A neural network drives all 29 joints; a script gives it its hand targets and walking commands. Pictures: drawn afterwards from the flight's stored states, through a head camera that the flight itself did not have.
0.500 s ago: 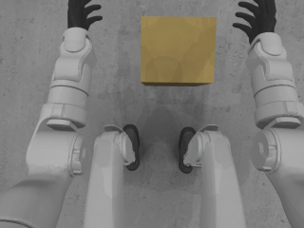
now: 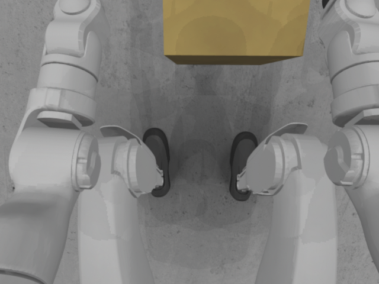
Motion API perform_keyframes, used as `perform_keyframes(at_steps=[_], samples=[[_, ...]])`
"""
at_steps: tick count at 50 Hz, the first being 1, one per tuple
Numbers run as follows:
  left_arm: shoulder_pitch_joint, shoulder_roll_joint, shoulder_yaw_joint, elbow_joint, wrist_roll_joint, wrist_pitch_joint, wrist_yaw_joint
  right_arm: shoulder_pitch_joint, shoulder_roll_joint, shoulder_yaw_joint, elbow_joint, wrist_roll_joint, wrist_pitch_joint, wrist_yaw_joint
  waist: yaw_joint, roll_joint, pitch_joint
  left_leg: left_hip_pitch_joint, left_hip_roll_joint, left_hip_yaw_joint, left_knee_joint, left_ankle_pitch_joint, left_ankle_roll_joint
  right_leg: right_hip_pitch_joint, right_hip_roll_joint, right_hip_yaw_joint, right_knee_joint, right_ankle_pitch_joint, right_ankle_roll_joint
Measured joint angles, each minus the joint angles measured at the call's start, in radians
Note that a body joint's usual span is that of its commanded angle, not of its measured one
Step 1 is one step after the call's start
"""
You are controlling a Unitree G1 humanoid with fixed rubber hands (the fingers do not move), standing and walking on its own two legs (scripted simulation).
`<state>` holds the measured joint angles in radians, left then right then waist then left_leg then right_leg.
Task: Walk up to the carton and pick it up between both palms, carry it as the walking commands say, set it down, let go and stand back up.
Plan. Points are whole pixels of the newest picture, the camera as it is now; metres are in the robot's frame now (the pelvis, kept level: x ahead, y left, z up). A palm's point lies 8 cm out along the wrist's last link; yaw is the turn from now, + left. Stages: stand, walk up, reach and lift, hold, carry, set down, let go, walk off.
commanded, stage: reach and lift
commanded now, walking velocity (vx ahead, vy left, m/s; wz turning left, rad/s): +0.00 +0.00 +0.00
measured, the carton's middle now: (226, 11) +0.54 -0.05 -0.29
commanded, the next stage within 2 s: none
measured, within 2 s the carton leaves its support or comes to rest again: leaves its support in 2.00 s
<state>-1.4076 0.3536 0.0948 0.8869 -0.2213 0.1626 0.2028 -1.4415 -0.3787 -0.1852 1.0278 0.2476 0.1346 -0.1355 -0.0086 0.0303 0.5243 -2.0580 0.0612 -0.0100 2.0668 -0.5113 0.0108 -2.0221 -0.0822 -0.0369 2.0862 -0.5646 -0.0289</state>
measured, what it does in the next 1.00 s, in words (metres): stands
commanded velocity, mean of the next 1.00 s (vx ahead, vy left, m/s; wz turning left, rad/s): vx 0.00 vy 0.00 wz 0.00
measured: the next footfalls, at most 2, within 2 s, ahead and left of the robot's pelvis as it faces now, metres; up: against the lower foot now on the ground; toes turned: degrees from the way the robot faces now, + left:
none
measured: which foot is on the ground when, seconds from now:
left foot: down 0.00-1.00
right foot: down 0.00-1.00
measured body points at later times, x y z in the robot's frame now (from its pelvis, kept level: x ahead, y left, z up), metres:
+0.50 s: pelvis +0.01 +0.00 -0.04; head +0.38 -0.01 +0.19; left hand +0.59 +0.17 -0.21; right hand +0.57 -0.21 -0.23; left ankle +0.14 +0.12 -0.38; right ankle +0.13 -0.12 -0.38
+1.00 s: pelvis +0.01 +0.00 -0.04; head +0.38 -0.01 +0.19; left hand +0.59 +0.14 -0.21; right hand +0.57 -0.20 -0.23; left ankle +0.14 +0.12 -0.38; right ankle +0.13 -0.12 -0.38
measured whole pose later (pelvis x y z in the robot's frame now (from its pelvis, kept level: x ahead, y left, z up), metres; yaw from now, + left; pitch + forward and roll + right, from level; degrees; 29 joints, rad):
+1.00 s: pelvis +0.01 +0.00 -0.04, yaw -1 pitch +31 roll -1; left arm -1.58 0.34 0.02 1.14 -0.26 0.04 0.13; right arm -1.56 -0.42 -0.04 1.22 0.31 0.03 -0.09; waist -0.01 0.04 0.52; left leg -2.22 0.06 -0.02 2.19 -0.52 0.01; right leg -2.18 -0.07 -0.03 2.21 -0.57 -0.03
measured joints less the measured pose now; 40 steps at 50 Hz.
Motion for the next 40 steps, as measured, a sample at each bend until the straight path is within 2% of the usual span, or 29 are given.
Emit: perform_keyframes(at_steps=[10, 14, 40], samples=[[-0.091, 0.027, -0.029, 0.192, -0.018, -0.064, -0.043, -0.042, -0.019, 0.023, 0.137, 0.004, -0.069, 0.024, 0.000, 0.001, -0.003, -0.080, 0.000, -0.003, 0.071, 0.001, 0.000, -0.078, -0.001, 0.004, 0.071, -0.001, 0.000], [-0.123, 0.032, -0.029, 0.235, -0.018, -0.084, -0.056, -0.080, -0.031, 0.043, 0.195, 0.007, -0.078, 0.039, 0.000, 0.001, -0.003, -0.117, 0.000, -0.006, 0.095, 0.001, 0.000, -0.115, 0.000, 0.004, 0.095, -0.001, 0.000], [-0.152, 0.039, -0.071, 0.244, -0.034, -0.113, -0.065, -0.114, -0.041, 0.094, 0.196, 0.050, -0.106, 0.042, 0.000, 0.003, -0.003, -0.162, 0.000, -0.009, 0.124, -0.004, 0.000, -0.161, 0.005, 0.006, 0.124, -0.004, 0.000]])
